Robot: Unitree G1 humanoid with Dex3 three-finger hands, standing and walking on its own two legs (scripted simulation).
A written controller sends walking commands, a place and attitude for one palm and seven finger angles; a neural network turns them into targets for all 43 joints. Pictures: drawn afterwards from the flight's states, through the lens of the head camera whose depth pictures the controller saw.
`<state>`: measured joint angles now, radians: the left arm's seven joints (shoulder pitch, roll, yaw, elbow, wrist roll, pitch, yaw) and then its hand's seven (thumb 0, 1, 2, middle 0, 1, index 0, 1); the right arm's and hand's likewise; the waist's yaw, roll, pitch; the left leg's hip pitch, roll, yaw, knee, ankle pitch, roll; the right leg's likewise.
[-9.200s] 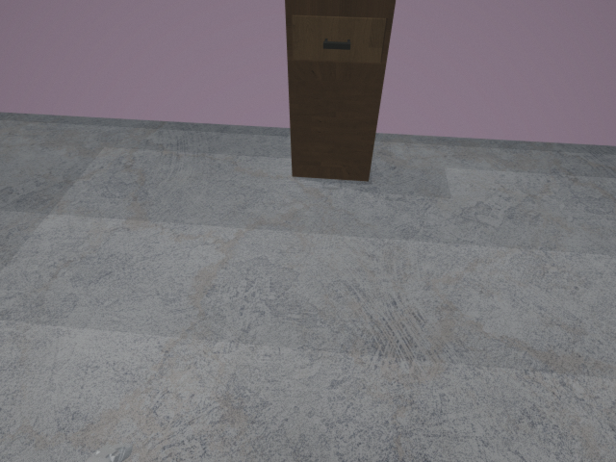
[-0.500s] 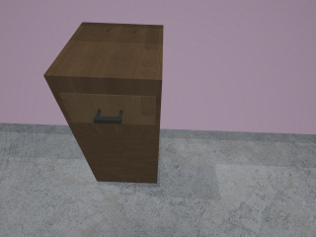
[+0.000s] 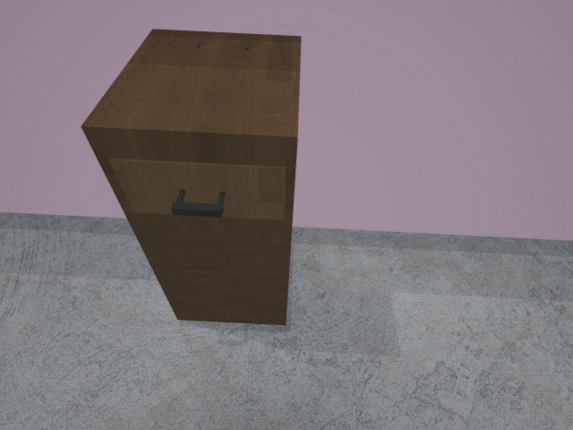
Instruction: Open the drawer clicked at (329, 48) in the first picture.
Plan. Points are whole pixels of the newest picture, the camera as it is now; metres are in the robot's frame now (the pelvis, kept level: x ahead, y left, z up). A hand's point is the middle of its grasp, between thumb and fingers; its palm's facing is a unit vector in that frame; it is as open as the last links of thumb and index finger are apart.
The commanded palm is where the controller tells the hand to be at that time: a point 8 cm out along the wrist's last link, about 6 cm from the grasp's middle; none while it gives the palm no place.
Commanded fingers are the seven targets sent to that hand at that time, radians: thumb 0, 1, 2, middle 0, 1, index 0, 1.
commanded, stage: look again from close up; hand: left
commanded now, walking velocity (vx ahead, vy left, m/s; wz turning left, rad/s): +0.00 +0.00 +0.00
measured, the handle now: (199, 202) +0.56 +0.21 -0.08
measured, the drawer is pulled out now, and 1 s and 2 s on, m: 0.00 0.00 0.00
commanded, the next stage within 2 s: shuffle to correct the standing spot in 0.44 s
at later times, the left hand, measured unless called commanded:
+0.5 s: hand out of the picture +0.03 +0.18 -0.17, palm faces +0.01 -0.98 -0.21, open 7.3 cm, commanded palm none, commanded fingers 0.00 0.90 0.90 -0.20 -0.30 -0.20 -0.30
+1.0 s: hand out of the picture -0.01 +0.18 -0.18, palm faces +0.01 -0.99 -0.15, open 7.3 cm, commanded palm none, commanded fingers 0.00 0.90 0.90 -0.20 -0.30 -0.20 -0.30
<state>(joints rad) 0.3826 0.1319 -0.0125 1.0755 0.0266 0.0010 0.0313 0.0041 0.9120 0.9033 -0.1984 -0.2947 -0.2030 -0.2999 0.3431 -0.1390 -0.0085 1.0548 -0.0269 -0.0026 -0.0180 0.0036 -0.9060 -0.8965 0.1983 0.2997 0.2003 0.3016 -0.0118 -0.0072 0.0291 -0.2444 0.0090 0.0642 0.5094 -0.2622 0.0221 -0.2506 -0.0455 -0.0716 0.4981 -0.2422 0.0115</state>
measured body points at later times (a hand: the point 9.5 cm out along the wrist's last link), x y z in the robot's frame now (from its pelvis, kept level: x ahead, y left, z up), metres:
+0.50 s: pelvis +0.00 +0.00 +0.00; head -0.02 +0.00 +0.45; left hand +0.03 +0.23 -0.15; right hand +0.03 -0.23 -0.15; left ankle +0.01 +0.10 -0.74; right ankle +0.01 -0.13 -0.74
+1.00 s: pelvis +0.04 +0.03 +0.00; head +0.04 +0.03 +0.45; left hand -0.01 +0.23 -0.16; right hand -0.03 -0.19 -0.16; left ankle +0.01 +0.10 -0.74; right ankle +0.02 -0.10 -0.73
